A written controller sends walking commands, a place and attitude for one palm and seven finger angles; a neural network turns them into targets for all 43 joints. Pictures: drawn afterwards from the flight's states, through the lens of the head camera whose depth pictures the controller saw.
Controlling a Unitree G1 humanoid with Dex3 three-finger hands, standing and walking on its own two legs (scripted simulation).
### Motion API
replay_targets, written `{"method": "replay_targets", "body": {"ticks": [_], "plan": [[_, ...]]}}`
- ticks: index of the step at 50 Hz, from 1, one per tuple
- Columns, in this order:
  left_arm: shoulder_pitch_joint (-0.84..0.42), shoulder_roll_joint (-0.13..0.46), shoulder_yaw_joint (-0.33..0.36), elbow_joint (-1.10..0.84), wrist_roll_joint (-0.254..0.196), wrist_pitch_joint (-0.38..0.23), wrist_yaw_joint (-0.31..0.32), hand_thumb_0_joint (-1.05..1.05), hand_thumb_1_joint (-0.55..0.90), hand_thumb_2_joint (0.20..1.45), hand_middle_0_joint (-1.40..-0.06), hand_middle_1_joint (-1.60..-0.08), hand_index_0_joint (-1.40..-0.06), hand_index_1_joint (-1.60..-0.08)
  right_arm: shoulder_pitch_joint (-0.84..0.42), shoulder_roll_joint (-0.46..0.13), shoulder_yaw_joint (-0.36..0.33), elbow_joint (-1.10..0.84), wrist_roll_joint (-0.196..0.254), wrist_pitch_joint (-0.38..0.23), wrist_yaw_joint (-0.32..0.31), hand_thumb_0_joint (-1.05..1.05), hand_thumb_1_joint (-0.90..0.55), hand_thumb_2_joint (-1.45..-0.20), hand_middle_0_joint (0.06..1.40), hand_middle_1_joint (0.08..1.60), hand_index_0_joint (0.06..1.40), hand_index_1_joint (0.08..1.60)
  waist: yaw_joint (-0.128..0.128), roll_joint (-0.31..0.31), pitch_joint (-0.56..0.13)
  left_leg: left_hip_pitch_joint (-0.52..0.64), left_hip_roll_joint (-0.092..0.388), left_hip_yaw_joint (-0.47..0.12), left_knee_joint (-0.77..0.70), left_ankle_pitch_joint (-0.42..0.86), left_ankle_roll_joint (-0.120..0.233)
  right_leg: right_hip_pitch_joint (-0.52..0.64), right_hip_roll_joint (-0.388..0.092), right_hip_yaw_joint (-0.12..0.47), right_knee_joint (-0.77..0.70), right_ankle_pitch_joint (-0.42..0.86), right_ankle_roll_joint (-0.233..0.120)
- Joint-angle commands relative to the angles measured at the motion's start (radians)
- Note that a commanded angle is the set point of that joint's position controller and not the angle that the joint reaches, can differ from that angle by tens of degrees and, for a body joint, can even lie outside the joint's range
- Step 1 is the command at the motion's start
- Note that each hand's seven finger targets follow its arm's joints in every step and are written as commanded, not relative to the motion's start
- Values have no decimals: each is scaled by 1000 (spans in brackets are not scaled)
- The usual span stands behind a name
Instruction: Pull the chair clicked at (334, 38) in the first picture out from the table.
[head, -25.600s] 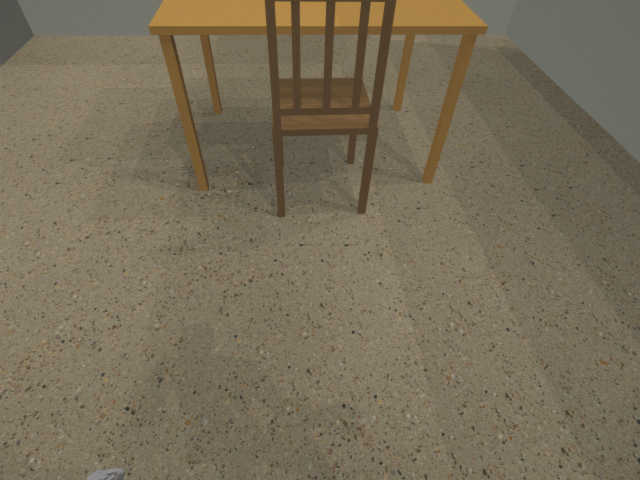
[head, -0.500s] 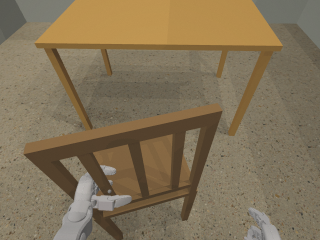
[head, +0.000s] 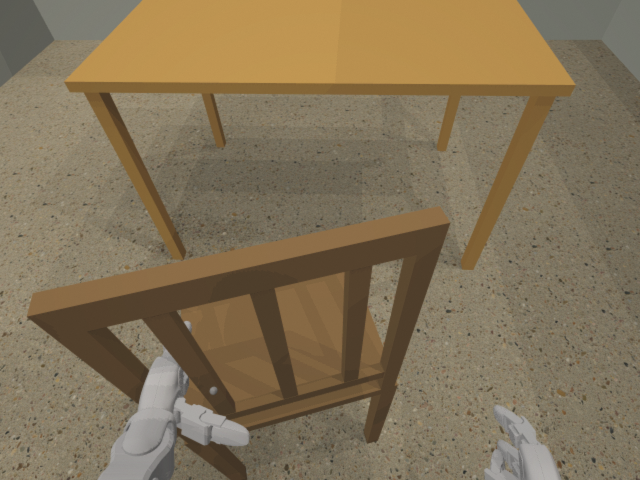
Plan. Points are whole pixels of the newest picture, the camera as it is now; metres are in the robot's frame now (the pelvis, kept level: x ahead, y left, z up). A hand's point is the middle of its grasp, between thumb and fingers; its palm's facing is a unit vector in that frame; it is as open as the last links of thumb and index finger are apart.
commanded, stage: draw the fingers out of the gap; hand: left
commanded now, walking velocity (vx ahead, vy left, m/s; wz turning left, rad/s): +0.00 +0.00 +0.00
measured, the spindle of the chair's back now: (278, 350) +0.30 +0.07 -0.03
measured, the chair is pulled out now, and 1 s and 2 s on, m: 0.48 0.48 0.48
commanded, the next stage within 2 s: draw the hand back to the body in 0.76 s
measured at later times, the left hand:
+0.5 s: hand (203, 449) +0.18 +0.15 -0.02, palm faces +0.08 -0.99 -0.14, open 17.5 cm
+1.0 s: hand out of the picture +0.11 +0.15 +0.00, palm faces +0.13 -0.99 -0.05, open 17.5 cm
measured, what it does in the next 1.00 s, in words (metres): stands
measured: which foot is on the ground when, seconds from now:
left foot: down 0.00-1.00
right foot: down 0.00-1.00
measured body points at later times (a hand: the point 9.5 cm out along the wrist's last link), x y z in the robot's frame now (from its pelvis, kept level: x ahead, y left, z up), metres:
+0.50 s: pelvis +0.01 +0.01 -0.01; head +0.03 +0.00 +0.44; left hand +0.17 +0.20 -0.01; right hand +0.19 -0.22 -0.08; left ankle -0.01 +0.15 -0.70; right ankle +0.00 -0.13 -0.70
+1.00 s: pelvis -0.01 +0.01 -0.03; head +0.01 +0.01 +0.42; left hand +0.10 +0.20 +0.00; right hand +0.18 -0.22 -0.09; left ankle -0.01 +0.15 -0.70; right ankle +0.00 -0.13 -0.70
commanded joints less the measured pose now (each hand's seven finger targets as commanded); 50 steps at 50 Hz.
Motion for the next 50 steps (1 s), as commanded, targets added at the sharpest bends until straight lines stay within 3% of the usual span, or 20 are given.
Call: {"method": "replay_targets", "body": {"ticks": [1,3,8,11,13,16,17,20,25,27,34,36,38,40,44,45,46,50], "plan": [[-36,103,55,-226,18,-35,26,0,-550,200,0,0,0,0,-51,-112,-53,-166,2,-63,-9,0,-900,-900,200,300,200,300,4,-49,-174,60,-30,30,-88,301,59,144,6,0,-118,338,-19],[67,90,51,-245,17,-29,30,0,-550,200,0,0,0,0,-58,-108,-55,-179,2,-62,-4,0,-900,-900,200,300,200,300,17,-72,-189,55,-29,30,-88,315,56,160,6,-2,-112,358,-20],[210,78,36,-342,25,-16,40,0,-550,200,0,0,0,0,-72,-93,-59,-206,3,-57,-1,0,-900,-900,200,300,200,300,27,-64,-166,39,-27,30,-84,318,54,153,8,-7,-99,354,-23],[233,95,41,-412,37,-18,59,0,-550,200,0,0,0,0,-67,-88,-63,-212,3,-57,-7,0,-900,-900,200,300,200,300,19,-60,-151,36,-26,26,-76,312,54,131,10,-9,-93,340,-24],[275,62,7,-436,41,-23,64,0,-550,200,0,0,0,0,-64,-80,-60,-217,1,-60,-10,0,-900,-900,200,300,200,300,13,-63,-134,35,-26,21,-70,306,54,107,13,-15,-86,322,-23],[301,78,9,-479,54,-27,72,0,-550,200,0,0,0,0,-62,-79,-60,-219,-2,-61,-16,0,-900,-900,200,300,200,300,13,-35,-133,29,-29,16,-56,311,54,95,12,-14,-71,321,-27],[330,55,-14,-496,52,-34,66,0,-550,200,0,0,0,0,-61,-75,-61,-224,-2,-65,-17,0,-900,-900,200,300,200,300,12,-48,-143,36,-30,14,-49,325,56,97,12,-16,-67,334,-27],[381,76,7,-488,56,-25,60,0,-550,200,0,0,0,0,-68,-71,-62,-224,-1,-58,-21,0,-900,-900,200,300,200,300,17,-38,-135,13,-31,10,-37,325,54,92,14,-15,-58,335,-30],[496,60,-6,-522,57,-24,50,0,-550,200,0,0,0,0,-82,-58,-67,-239,0,-50,-22,0,-900,-900,200,300,200,300,28,-52,-142,-3,-29,7,-24,328,55,93,15,-18,-45,340,-33],[532,38,-42,-562,59,-34,42,0,-550,200,0,0,0,0,-84,-54,-66,-252,2,-51,-22,0,-900,-900,200,300,200,300,24,-46,-136,-1,-29,8,-18,326,57,76,15,-20,-39,334,-29],[614,56,-31,-606,65,-64,40,0,-550,200,0,0,0,0,-85,-46,-71,-264,4,-51,-28,0,-900,-900,200,300,200,300,27,-57,-114,-41,-31,0,-3,265,59,34,21,-23,-26,259,-31],[626,53,-54,-648,69,-76,38,0,-550,200,0,0,0,0,-81,-47,-70,-272,4,-59,-31,0,-900,-900,200,300,200,300,25,-24,-123,-38,-33,-1,0,259,60,27,20,-20,-23,241,-34],[649,22,-94,-660,65,-88,27,0,-550,200,0,0,0,0,-81,-46,-70,-277,6,-70,-33,0,-900,-900,200,300,200,300,16,-49,-117,-45,-33,-4,8,246,63,11,21,-24,-22,224,-30],[643,40,-79,-657,60,-98,19,0,-550,200,0,0,0,0,-79,-52,-73,-270,5,-79,-40,0,-900,-900,200,300,200,300,11,-75,-99,-68,-33,-11,14,221,65,2,25,-22,-27,201,-32],[705,41,-89,-680,66,-119,7,0,-550,200,0,0,0,0,-83,-50,-74,-271,6,-96,-43,0,-900,-900,200,300,200,300,21,-45,-101,-81,-36,-12,13,177,64,-23,25,-27,-17,133,-33],[617,-8,-86,-785,-12,-230,-10,0,-550,200,0,0,0,0,-61,-51,-76,-259,6,-119,-43,0,-900,-900,200,300,200,300,11,-74,-63,-105,-44,-10,43,181,60,-60,37,-38,-4,148,-36],[631,38,-52,-745,-6,-281,-19,0,-550,200,0,0,0,0,-51,-53,-80,-232,5,-133,-43,0,-900,-900,200,300,200,300,21,-67,-103,-102,-46,-2,53,175,61,-60,40,-32,9,131,-38],[608,98,40,-754,-33,-417,-53,0,-550,200,0,0,0,0,-53,-44,-90,-202,16,-155,-32,0,-900,-900,200,300,200,300,41,-1,-107,-116,-41,-1,63,162,51,-67,42,-21,30,89,-46]]}}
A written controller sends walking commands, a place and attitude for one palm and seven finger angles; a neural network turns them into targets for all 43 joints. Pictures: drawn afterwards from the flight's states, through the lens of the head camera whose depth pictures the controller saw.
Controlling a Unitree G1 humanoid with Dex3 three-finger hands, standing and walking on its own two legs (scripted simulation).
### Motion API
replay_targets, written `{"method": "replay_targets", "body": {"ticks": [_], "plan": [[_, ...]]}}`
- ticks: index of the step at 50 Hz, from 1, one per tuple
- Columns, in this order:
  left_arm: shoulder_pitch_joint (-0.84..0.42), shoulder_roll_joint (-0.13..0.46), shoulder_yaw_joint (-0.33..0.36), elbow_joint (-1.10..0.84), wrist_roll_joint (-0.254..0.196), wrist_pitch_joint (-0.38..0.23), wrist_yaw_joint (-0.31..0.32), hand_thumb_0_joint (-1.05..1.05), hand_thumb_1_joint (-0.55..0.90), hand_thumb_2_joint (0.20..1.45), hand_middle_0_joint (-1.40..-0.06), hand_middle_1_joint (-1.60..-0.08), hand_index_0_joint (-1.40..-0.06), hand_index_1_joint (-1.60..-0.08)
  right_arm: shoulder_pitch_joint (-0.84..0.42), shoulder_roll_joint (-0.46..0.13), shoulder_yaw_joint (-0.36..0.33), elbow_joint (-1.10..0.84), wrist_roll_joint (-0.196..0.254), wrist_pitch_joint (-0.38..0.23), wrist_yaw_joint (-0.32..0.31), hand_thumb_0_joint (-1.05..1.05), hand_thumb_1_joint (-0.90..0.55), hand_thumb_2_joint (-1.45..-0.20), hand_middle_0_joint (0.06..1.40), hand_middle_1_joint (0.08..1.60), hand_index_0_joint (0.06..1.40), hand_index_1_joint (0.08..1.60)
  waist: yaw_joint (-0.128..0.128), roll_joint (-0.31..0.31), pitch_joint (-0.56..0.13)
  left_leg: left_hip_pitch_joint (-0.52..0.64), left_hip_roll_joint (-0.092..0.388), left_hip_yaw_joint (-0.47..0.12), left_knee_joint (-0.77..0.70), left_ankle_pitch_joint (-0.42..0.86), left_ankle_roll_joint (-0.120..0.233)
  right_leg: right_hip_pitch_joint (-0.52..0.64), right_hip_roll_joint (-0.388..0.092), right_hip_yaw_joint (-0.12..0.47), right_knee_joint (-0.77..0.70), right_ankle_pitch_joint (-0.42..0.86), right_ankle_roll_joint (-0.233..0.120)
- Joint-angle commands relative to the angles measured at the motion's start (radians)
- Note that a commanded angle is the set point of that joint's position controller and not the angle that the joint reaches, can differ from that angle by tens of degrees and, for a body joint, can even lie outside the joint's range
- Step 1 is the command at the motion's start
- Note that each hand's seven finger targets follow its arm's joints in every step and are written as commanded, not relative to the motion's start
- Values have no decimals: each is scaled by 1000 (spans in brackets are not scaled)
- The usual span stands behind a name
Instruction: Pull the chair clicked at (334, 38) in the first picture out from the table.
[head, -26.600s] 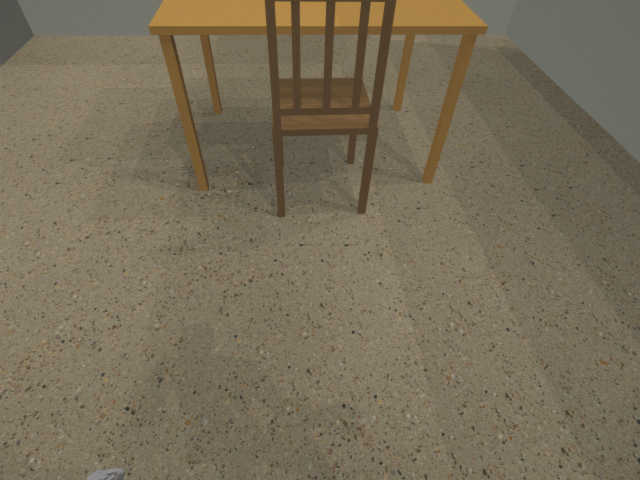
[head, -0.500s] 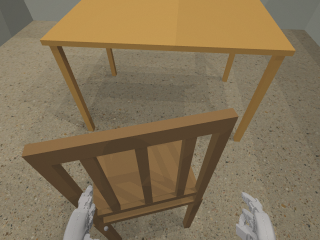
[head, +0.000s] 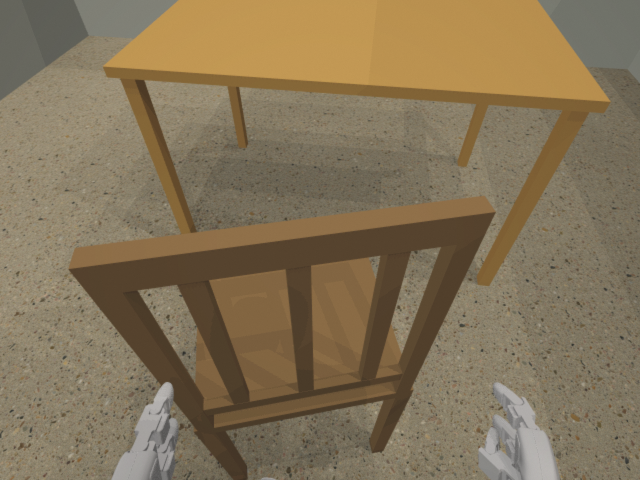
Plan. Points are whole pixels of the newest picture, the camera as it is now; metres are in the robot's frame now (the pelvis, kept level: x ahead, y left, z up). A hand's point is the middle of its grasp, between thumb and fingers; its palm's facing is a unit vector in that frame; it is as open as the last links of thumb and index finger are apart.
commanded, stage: draw the hand back to the body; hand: left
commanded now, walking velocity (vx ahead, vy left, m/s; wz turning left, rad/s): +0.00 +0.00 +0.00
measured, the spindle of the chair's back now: (302, 337) +0.31 +0.05 +0.00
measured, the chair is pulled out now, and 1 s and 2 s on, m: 0.48 0.48 0.47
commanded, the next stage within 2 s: step back with the hand held close in 1.46 s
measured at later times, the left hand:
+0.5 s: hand (122, 448) +0.14 +0.19 +0.11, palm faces +0.15 -0.94 -0.30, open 16.7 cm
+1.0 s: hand (42, 319) +0.21 +0.25 +0.20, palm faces +0.41 -0.79 -0.44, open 10.6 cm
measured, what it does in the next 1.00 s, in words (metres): rises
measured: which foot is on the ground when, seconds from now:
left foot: down 0.00-1.00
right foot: down 0.00-1.00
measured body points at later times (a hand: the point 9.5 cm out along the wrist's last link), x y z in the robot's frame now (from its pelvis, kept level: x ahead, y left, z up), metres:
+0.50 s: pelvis -0.02 +0.00 +0.02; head -0.03 -0.02 +0.47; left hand +0.13 +0.24 +0.12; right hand +0.17 -0.24 -0.05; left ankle +0.00 +0.14 -0.67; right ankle +0.00 -0.14 -0.67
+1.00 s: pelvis +0.03 +0.00 +0.06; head +0.01 -0.03 +0.51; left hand +0.18 +0.29 +0.22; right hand +0.22 -0.22 -0.03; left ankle +0.00 +0.14 -0.67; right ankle +0.00 -0.14 -0.67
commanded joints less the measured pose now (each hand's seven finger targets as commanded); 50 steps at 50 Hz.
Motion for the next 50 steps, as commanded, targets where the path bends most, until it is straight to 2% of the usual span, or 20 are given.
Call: {"method": "replay_targets", "body": {"ticks": [1,4,6,8,10,14,19,20,21,23,25,27,31,32,35,37,42,45,47,50], "plan": [[-16,82,121,-253,-29,-235,-35,0,-550,200,0,0,0,0,-76,-95,-56,-127,10,-84,5,0,-900,-900,200,300,200,300,-8,15,-44,27,-37,34,-144,235,37,46,50,-3,-130,145,-56],[-42,88,143,-201,-54,-329,-100,0,-550,200,0,0,0,0,-111,-93,-63,-112,20,-86,24,0,-900,-900,200,300,200,300,-13,-38,-12,-23,-30,33,-121,188,35,23,53,7,-128,98,-53],[-48,105,169,-176,-84,-377,-154,0,-550,200,0,0,0,0,-128,-94,-64,-109,27,-87,36,0,-900,-900,200,300,200,300,-11,-40,-25,-35,-29,34,-111,176,35,46,48,30,-137,82,-54],[-28,140,216,-191,-109,-361,-182,0,-550,200,0,0,0,0,-153,-100,-66,-131,38,-84,35,0,-900,-900,200,300,200,300,4,-23,-58,-14,-27,36,-132,148,37,83,42,42,-159,42,-52],[-71,176,262,-236,-130,-336,-175,0,-550,200,0,0,0,0,-160,-98,-61,-133,45,-86,23,0,-900,-900,200,300,200,300,5,0,-60,9,-25,32,-151,132,40,111,42,50,-187,8,-52],[-105,166,284,-260,-160,-302,-156,0,-550,200,0,0,0,0,-157,-93,-50,-113,51,-106,6,0,-900,-900,200,300,200,300,-1,-18,-12,43,-20,25,-187,122,40,125,42,46,-234,-13,-45],[-166,186,303,-227,-168,-250,-180,0,-369,287,-25,-37,-25,-37,-159,-111,-34,-99,56,-142,-10,0,-900,-900,200,300,200,300,-8,-24,53,85,-16,18,-241,83,41,148,39,49,-296,-54,-41],[-97,386,407,-179,3,-155,-24,0,-332,305,-30,-45,-30,-45,-161,-97,-39,-82,24,-91,-19,0,-900,-900,200,300,200,300,77,4,30,135,-4,34,-277,96,35,227,19,84,-350,-27,-62],[-105,260,307,-270,19,-119,26,0,-296,322,-35,-53,-35,-53,-154,-84,-20,-115,18,-75,-21,0,-900,-900,200,300,200,300,37,6,68,170,-7,44,-304,101,36,222,6,60,-366,2,-54],[-154,269,312,-280,46,-84,90,0,-224,357,-45,-68,-45,-68,-165,-85,-12,-97,13,-49,-25,0,-900,-900,200,300,200,300,31,32,119,208,2,38,-333,102,36,234,10,35,-388,16,-56],[-185,292,328,-282,57,-64,120,0,-151,393,-55,-82,-55,-82,-177,-91,-6,-88,10,-37,-27,0,-900,-900,200,300,200,300,32,29,140,242,3,34,-366,116,38,267,11,31,-422,34,-57],[-209,274,310,-285,63,-63,132,0,-79,428,-65,-97,-65,-97,-182,-95,-1,-84,6,-34,-24,0,-900,-900,200,300,200,300,28,28,159,292,2,31,-404,110,38,279,12,24,-443,39,-51],[-260,282,332,-263,71,-66,146,0,66,497,-85,-128,-85,-128,-193,-103,2,-64,-1,-38,-17,0,-900,-900,200,300,200,300,28,0,171,348,-3,26,-468,127,41,339,14,20,-483,73,-47],[-262,289,345,-257,73,-69,147,0,102,515,-90,-135,-90,-135,-194,-107,-1,-59,-3,-37,-16,0,-900,-900,200,300,200,300,31,-17,168,367,-1,26,-478,145,43,349,16,19,-489,94,-46],[-291,313,382,-266,77,-73,149,0,211,567,-105,-157,-105,-157,-201,-110,0,-42,-6,-39,-7,0,-900,-900,200,300,200,300,39,32,160,399,-4,25,-516,190,39,404,17,23,-507,148,-51],[-289,309,393,-287,80,-81,148,0,284,603,-115,-173,-115,-173,-203,-108,1,-34,-11,-42,-1,0,-900,-900,200,300,200,300,44,38,138,440,-1,24,-536,262,41,436,17,17,-502,221,-52],[-319,332,452,-275,75,-78,146,0,465,690,-140,-210,-140,-210,-208,-106,-2,-10,-17,-32,10,0,-900,-900,200,300,200,300,48,18,138,484,5,33,-563,377,40,499,18,18,-523,343,-51],[-349,348,482,-284,76,-75,144,0,574,743,-155,-233,-155,-233,-217,-109,-2,4,-19,-24,17,0,-900,-900,200,300,200,300,51,48,124,513,5,37,-574,437,37,531,21,21,-534,396,-53],[-363,344,489,-280,72,-77,143,0,646,777,-165,-247,-165,-247,-211,-108,-4,7,-20,-18,19,0,-900,-900,200,300,200,300,50,25,127,533,9,40,-584,478,39,539,20,14,-533,434,-50],[-416,383,538,-295,71,-77,143,0,755,830,-180,-270,-180,-270,-216,-114,-6,14,-21,-12,25,0,-900,-900,200,300,200,300,52,32,106,554,8,43,-590,515,39,566,21,19,-542,472,-50]]}}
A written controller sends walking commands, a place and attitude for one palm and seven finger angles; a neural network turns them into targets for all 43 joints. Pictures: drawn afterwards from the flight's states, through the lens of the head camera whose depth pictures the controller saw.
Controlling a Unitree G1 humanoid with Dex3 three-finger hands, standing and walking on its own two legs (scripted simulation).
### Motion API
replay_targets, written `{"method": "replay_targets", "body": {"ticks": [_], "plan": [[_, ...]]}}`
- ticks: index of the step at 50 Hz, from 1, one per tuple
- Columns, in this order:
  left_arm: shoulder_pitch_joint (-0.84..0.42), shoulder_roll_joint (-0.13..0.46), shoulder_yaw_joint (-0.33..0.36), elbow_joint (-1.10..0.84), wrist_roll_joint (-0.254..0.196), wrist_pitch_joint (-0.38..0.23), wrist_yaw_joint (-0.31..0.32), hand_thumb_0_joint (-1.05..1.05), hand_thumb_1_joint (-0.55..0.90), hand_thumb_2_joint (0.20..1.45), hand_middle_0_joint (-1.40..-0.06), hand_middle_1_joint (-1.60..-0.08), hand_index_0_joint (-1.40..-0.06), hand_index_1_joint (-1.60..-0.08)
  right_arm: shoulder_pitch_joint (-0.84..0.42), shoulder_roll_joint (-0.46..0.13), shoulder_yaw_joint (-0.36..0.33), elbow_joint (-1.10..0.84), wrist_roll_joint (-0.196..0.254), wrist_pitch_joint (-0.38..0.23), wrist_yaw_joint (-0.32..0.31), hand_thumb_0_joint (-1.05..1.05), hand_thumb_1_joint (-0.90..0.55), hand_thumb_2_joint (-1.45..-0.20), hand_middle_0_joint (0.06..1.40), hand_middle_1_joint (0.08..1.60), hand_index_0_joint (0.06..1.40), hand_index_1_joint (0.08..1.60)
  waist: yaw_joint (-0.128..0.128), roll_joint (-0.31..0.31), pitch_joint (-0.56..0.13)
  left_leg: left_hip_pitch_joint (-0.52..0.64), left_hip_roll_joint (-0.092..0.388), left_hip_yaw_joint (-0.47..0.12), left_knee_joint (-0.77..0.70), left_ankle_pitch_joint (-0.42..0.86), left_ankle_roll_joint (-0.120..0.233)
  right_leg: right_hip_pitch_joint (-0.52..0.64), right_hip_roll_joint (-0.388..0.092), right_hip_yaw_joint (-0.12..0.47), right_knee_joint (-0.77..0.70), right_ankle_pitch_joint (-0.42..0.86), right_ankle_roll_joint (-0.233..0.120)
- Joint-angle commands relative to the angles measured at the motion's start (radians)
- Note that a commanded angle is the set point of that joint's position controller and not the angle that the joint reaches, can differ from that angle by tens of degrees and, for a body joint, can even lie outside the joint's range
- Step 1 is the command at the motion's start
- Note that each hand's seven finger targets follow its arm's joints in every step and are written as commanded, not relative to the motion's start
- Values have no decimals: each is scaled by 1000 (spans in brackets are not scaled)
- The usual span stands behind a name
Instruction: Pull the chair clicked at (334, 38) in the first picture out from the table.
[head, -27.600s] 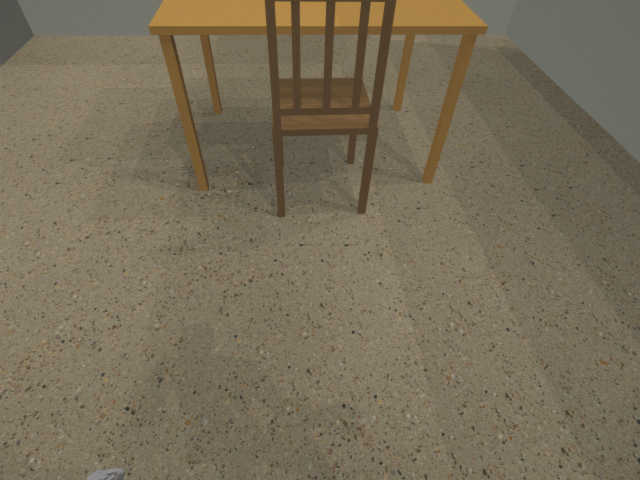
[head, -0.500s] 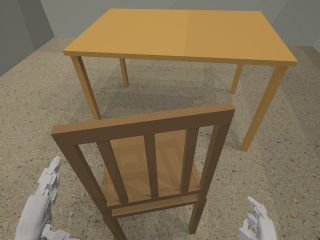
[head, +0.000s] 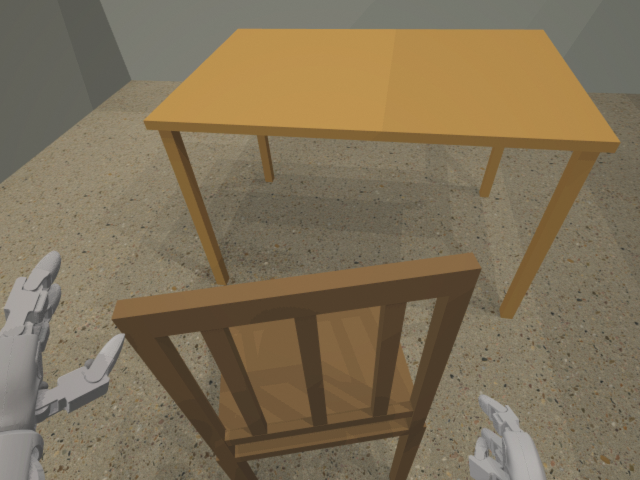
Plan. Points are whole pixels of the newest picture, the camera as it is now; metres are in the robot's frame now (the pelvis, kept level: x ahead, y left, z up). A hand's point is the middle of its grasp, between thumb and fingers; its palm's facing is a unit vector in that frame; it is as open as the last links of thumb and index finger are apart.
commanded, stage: draw the hand back to the body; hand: left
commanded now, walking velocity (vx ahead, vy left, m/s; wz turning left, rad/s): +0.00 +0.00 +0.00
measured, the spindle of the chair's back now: (313, 376) +0.28 +0.06 -0.06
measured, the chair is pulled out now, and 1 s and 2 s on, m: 0.48 0.47 0.47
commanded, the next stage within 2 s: step back with the hand held close in 0.46 s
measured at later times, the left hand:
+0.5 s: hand (103, 328) +0.21 +0.25 +0.15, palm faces +0.43 -0.78 -0.46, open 7.5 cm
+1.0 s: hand (63, 372) +0.16 +0.26 +0.15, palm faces +0.34 -0.77 -0.54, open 7.4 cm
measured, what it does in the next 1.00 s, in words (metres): stands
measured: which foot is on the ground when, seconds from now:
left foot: down 0.00-1.00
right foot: down 0.00-1.00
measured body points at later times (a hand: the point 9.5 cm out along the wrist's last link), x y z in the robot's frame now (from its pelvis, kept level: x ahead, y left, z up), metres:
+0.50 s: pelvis +0.02 -0.01 +0.00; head +0.01 -0.04 +0.45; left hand +0.18 +0.29 +0.18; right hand +0.21 -0.23 -0.09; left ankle -0.03 +0.14 -0.73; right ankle -0.02 -0.14 -0.73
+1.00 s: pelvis -0.04 +0.01 +0.01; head -0.01 -0.01 +0.45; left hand +0.14 +0.30 +0.18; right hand +0.14 -0.23 -0.09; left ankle -0.03 +0.14 -0.73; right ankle -0.02 -0.14 -0.73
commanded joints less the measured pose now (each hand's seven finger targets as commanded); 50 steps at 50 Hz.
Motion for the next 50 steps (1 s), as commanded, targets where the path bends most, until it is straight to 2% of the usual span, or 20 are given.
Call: {"method": "replay_targets", "body": {"ticks": [1,4,6,10,20,24,26,28,29,30,32,34,35,39,40,42,44,47,49,50], "plan": [[-113,190,171,-222,6,-65,23,0,791,848,-185,-278,-185,-278,-120,-98,-40,-150,0,-52,-2,0,-900,-900,200,300,200,300,-6,2,-70,16,5,5,-101,365,38,50,4,6,-83,327,-54],[-177,229,208,-248,0,-68,24,0,900,900,-200,-300,-200,-300,-119,-105,-44,-148,1,-42,-3,0,-900,-900,200,300,200,300,-10,-23,-82,41,10,11,-101,397,39,62,3,6,-88,366,-50],[-155,194,186,-191,2,-60,19,0,900,900,-200,-300,-200,-300,-119,-102,-42,-135,-2,-40,-1,0,-900,-900,200,300,200,300,-13,-14,-62,45,9,14,-104,404,39,59,3,4,-96,372,-49],[-123,175,173,-152,-1,-52,10,0,900,900,-200,-300,-200,-300,-132,-107,-51,-134,-4,-20,5,0,-900,-900,200,300,200,300,-10,-62,-78,51,7,18,-106,419,44,75,3,1,-102,397,-44],[-108,215,209,-210,2,-51,12,0,900,900,-200,-300,-200,-300,-142,-100,-54,-143,-2,-8,10,0,-900,-900,200,300,200,300,-3,-16,-105,66,10,29,-102,457,43,94,0,8,-101,447,-46],[-100,192,191,-189,1,-50,11,0,900,900,-200,-300,-200,-300,-136,-96,-56,-143,-1,2,9,0,-900,-900,200,300,200,300,-6,-53,-84,62,14,33,-101,461,45,85,-1,0,-99,458,-42],[-113,185,181,-194,5,-49,8,0,900,900,-200,-300,-200,-300,-133,-95,-53,-143,0,2,9,0,-900,-900,200,300,200,300,-8,-19,-75,62,13,33,-104,444,46,76,-2,4,-107,432,-44],[-108,182,177,-182,2,-49,8,0,900,900,-200,-300,-200,-300,-139,-99,-55,-145,0,6,8,0,-900,-900,200,300,200,300,-7,-38,-68,60,15,31,-109,433,45,70,1,-1,-104,416,-43],[-181,210,183,-246,2,-59,10,0,900,900,-200,-300,-200,-300,-134,-105,-52,-152,-1,0,9,0,-900,-900,200,300,200,300,-10,-30,-93,67,11,28,-110,426,47,79,-3,2,-104,413,-43],[-367,375,339,-301,-16,-115,8,0,900,900,-200,-300,-200,-300,-101,-100,-44,-216,23,17,4,0,-900,-900,200,300,200,300,-42,19,15,19,45,7,-88,405,56,-18,-45,89,-142,496,-45],[-185,265,276,-159,-19,-117,-8,0,900,900,-200,-300,-200,-300,-91,-97,-60,-179,13,32,4,0,-900,-900,200,300,200,300,-53,-101,0,0,47,6,-61,430,51,-4,-73,80,-134,585,-56],[-72,200,227,-147,-12,-113,-17,0,900,900,-200,-300,-200,-300,-102,-102,-62,-194,7,53,10,0,-900,-900,200,300,200,300,-53,-86,-68,10,52,9,-64,490,50,26,-81,68,-104,607,-54],[-31,194,227,-157,-14,-113,-16,0,900,900,-200,-300,-200,-300,-112,-101,-64,-198,7,57,10,0,-900,-900,200,300,200,300,-51,-27,-113,24,54,9,-78,506,52,36,-78,68,-93,578,-50],[64,225,257,-233,-6,-123,1,0,900,900,-200,-300,-200,-300,-129,-95,-69,-216,3,84,3,0,-900,-900,200,300,200,300,-45,-57,-186,17,74,-8,-85,628,53,59,-71,46,-54,582,-48],[73,240,269,-245,-7,-123,6,0,900,900,-200,-300,-200,-300,-135,-96,-71,-211,4,84,-1,0,-900,-900,200,300,200,300,-47,-21,-204,24,78,-12,-98,630,55,58,-68,48,-43,555,-46],[81,255,281,-275,-9,-130,15,0,900,900,-200,-300,-200,-300,-134,-89,-70,-219,6,86,-9,0,-900,-900,200,300,200,300,-43,-27,-201,4,86,-20,-101,630,55,44,-65,44,-37,522,-42],[71,258,282,-273,-13,-129,24,0,900,900,-200,-300,-200,-300,-135,-83,-72,-217,9,82,-18,0,-900,-900,200,300,200,300,-44,-41,-183,-20,89,-23,-106,583,51,24,-67,50,-41,492,-39],[44,263,278,-285,-14,-134,33,0,900,900,-200,-300,-200,-300,-126,-86,-72,-209,10,69,-26,0,-900,-900,200,300,200,300,-45,-14,-169,-54,90,-29,-114,490,50,9,-69,60,-52,435,-41],[26,254,266,-274,-12,-135,37,0,900,900,-200,-300,-200,-300,-121,-88,-70,-205,8,59,-29,0,-900,-900,200,300,200,300,-45,-37,-141,-88,86,-32,-120,386,48,-18,-67,68,-70,362,-40],[18,255,264,-274,-14,-133,38,0,900,900,-200,-300,-200,-300,-122,-91,-72,-199,9,53,-30,0,-900,-900,200,300,200,300,-48,-20,-133,-101,83,-37,-130,335,49,-23,-66,77,-84,326,-44]]}}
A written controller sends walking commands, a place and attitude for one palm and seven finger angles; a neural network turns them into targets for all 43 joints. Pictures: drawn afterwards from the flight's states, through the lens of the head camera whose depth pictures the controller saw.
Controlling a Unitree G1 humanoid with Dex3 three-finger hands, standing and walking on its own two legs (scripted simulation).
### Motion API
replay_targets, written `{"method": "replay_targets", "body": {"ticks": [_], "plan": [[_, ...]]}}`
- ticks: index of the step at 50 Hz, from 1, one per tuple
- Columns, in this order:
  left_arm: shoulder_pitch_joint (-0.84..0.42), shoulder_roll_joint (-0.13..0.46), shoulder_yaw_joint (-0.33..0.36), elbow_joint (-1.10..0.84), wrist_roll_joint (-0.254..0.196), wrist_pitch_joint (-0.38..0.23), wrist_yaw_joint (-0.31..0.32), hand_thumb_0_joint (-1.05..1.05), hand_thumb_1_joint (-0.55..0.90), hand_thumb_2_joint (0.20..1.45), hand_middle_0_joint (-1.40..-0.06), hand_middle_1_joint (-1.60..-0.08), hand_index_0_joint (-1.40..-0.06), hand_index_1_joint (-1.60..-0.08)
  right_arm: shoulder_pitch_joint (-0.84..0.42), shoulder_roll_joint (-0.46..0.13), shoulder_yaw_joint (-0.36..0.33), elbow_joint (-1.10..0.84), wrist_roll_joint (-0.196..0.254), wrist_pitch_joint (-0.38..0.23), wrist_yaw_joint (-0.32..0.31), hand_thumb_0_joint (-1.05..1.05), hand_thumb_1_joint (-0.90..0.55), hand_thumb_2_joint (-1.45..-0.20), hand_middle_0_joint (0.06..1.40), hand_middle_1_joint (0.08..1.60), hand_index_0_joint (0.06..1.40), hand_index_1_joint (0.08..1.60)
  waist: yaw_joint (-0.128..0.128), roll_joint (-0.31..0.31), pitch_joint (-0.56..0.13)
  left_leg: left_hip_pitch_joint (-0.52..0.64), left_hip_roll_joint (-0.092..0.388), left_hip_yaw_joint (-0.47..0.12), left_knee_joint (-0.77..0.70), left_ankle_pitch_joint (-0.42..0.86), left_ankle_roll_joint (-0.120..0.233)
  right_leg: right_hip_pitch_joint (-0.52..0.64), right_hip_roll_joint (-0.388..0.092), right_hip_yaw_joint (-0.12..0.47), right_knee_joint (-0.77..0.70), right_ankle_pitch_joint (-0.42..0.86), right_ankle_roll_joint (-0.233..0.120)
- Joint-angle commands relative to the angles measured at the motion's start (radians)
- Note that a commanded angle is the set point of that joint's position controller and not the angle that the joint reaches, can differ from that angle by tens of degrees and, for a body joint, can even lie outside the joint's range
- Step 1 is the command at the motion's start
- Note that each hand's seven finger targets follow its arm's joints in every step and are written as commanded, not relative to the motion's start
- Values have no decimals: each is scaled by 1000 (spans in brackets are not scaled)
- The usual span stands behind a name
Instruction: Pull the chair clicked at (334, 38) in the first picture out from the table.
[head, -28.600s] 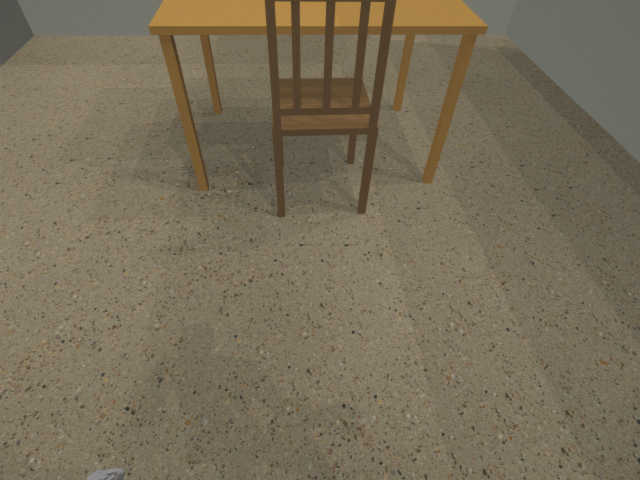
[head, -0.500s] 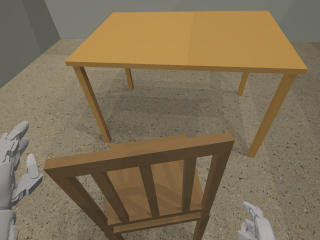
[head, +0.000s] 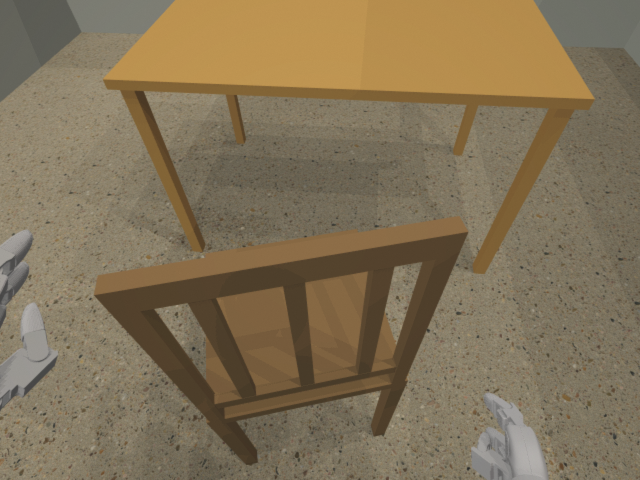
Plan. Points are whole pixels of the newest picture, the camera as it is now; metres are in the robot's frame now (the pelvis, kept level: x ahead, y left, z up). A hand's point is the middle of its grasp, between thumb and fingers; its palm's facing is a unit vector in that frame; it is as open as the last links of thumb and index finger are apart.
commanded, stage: step back with the hand held close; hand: left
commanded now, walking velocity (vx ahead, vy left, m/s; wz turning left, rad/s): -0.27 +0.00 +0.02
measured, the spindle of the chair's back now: (301, 340) +0.32 +0.06 -0.06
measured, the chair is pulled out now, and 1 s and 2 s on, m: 0.47 0.47 0.47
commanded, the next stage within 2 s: stop stepping back and stand still in 1.54 s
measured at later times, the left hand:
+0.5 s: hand out of the picture +0.13 +0.28 +0.16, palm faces +0.46 -0.74 -0.49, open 7.4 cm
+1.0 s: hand out of the picture +0.13 +0.27 +0.17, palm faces +0.49 -0.71 -0.51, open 7.4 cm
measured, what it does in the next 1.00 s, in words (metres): shifts its weight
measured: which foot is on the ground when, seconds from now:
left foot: down 0.00-1.00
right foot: down 0.00-1.00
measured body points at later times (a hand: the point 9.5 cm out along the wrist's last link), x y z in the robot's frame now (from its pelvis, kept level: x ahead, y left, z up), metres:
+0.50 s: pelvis -0.07 +0.01 -0.01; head -0.05 +0.02 +0.44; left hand +0.10 +0.32 +0.18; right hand +0.10 -0.22 -0.09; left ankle +0.00 +0.13 -0.74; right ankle +0.02 -0.14 -0.74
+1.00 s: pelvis -0.07 +0.00 -0.02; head -0.03 +0.01 +0.43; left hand +0.10 +0.31 +0.19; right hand +0.12 -0.23 -0.10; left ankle +0.00 +0.13 -0.73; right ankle +0.01 -0.14 -0.74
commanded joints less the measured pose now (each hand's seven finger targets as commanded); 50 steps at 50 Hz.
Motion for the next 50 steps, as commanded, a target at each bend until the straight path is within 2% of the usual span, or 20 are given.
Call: {"method": "replay_targets", "body": {"ticks": [1,6,9,10,14,16,24,26,29,32,33,35,37,39,42,43,45,46,48,50], "plan": [[-46,153,145,-197,7,-67,44,0,900,900,-200,-300,-200,-300,-85,-104,-31,-157,-2,-81,-13,0,-900,-900,200,300,200,300,1,25,-164,-27,96,-63,-73,180,40,81,-57,47,-47,189,-50],[-83,148,132,-191,18,-76,53,0,900,900,-200,-300,-200,-300,-65,-109,-22,-160,-5,-104,-13,0,-900,-900,200,300,200,300,-7,8,-87,-123,67,-63,-75,-168,42,-15,-70,89,-138,-122,-64],[-109,161,142,-196,27,-85,60,0,900,900,-200,-300,-200,-300,-54,-112,-21,-163,-7,-119,-12,0,-900,-900,200,300,200,300,-8,-31,-63,-144,62,-64,-41,-230,43,-81,-73,101,-167,-258,-69],[-100,176,153,-195,26,-86,64,0,900,900,-200,-300,-200,-300,-56,-116,-21,-155,-7,-122,-15,0,-900,-900,200,300,200,300,-11,12,-71,-141,67,-70,-54,-246,46,-78,-71,102,-166,-268,-71],[-105,175,166,-224,33,-102,69,0,900,900,-200,-300,-200,-300,-41,-118,-18,-169,-10,-142,-11,0,-900,-900,200,300,200,300,-6,43,-85,-226,91,-109,-107,-276,58,-1,-32,70,-92,-221,-48],[-87,164,161,-221,30,-107,69,0,900,900,-200,-300,-200,-300,-38,-119,-17,-165,-10,-149,-12,0,-900,-900,200,300,200,300,-8,91,-100,-227,96,-115,-126,-271,59,28,-26,66,-73,-181,-47],[-100,173,187,-226,45,-141,68,0,900,900,-200,-300,-200,-300,-34,-129,-29,-149,-20,-180,-2,0,-900,-900,200,300,200,300,-5,68,-85,-330,113,-132,-125,-315,68,71,-17,74,-17,-126,-47],[-97,168,186,-230,46,-148,66,0,900,900,-200,-300,-200,-300,-32,-128,-30,-145,-18,-184,-2,0,-900,-900,200,300,200,300,-7,90,-91,-351,120,-139,-131,-341,74,87,-14,77,7,-125,-49],[-111,179,201,-240,51,-166,66,0,900,900,-200,-300,-200,-300,-29,-125,-35,-139,-21,-195,2,0,-900,-900,200,300,200,300,-7,45,-98,-351,101,-119,-70,-334,70,59,-30,109,-7,-106,-60],[-124,179,202,-246,51,-176,67,0,900,900,-200,-300,-200,-300,-22,-126,-38,-128,-26,-199,2,0,-900,-900,200,300,200,300,-14,18,-85,-320,77,-105,-17,-370,59,-27,-56,143,-60,-212,-84],[-118,186,209,-238,50,-176,70,0,900,900,-200,-300,-200,-300,-20,-119,-37,-122,-28,-198,4,0,-900,-900,200,300,200,300,-13,-16,-90,-291,66,-95,17,-342,55,-61,-69,156,-82,-215,-91],[-105,198,219,-240,44,-176,75,0,900,900,-200,-300,-200,-300,-25,-116,-38,-99,-31,-196,2,0,-900,-900,200,300,200,300,-17,-31,-132,-203,55,-88,46,-254,46,-95,-91,159,-89,-138,-110],[-107,188,215,-274,45,-185,75,0,900,900,-200,-300,-200,-300,-27,-119,-40,-102,-35,-198,2,0,-900,-900,200,300,200,300,-18,-1,-155,-206,75,-109,13,-233,51,-74,-76,134,-52,-99,-97],[-94,185,226,-271,48,-193,75,0,900,900,-200,-300,-200,-300,-34,-124,-45,-107,-33,-202,-2,0,-900,-900,200,300,200,300,-18,46,-156,-277,109,-143,-55,-274,64,-12,-40,100,11,-95,-75],[-93,172,236,-267,59,-206,67,0,900,900,-200,-300,-200,-300,-52,-137,-47,-125,-24,-208,-4,0,-900,-900,200,300,200,300,-16,192,-130,-490,200,-212,-195,-416,112,165,39,48,205,-62,-38],[-100,172,240,-258,63,-211,64,0,900,900,-200,-300,-200,-300,-49,-130,-47,-121,-22,-213,-3,0,-900,-900,200,300,200,300,-14,179,-122,-508,205,-216,-178,-364,118,184,43,49,229,13,-37],[-79,193,257,-227,56,-215,59,0,900,900,-200,-300,-200,-300,-49,-121,-52,-104,-21,-217,-2,0,-900,-900,200,300,200,300,-10,112,-157,-417,164,-171,-86,-218,101,155,13,83,174,120,-51],[-79,178,243,-215,52,-220,54,0,900,900,-200,-300,-200,-300,-49,-113,-50,-106,-22,-218,1,0,-900,-900,200,300,200,300,-8,83,-128,-406,139,-141,-38,-245,91,102,-14,120,120,102,-64],[-117,179,217,-246,47,-223,47,0,900,900,-200,-300,-200,-300,-13,-116,-60,-89,-31,-220,10,0,-900,-900,200,300,200,300,-23,-77,-147,-247,21,-60,152,-219,36,-53,-113,241,-60,126,-131],[-113,211,228,-229,38,-207,58,0,900,900,-200,-300,-200,-300,-10,-98,-65,-52,-40,-204,17,0,-900,-900,200,300,200,300,-25,-185,-194,-96,-29,-6,353,-120,4,-142,-248,312,-181,185,-215]]}}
